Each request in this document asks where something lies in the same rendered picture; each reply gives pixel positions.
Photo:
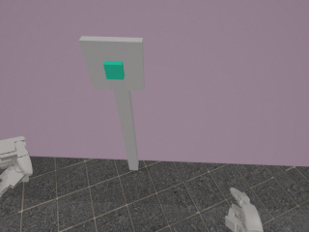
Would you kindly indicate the robot left hand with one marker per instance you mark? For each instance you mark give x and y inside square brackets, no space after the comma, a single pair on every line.
[16,159]

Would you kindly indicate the panel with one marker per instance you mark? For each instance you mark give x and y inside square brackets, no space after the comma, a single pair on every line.
[96,50]

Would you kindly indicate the robot right hand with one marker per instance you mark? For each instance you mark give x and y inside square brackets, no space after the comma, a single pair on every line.
[247,216]

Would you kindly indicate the button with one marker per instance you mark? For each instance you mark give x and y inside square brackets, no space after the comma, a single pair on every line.
[114,70]

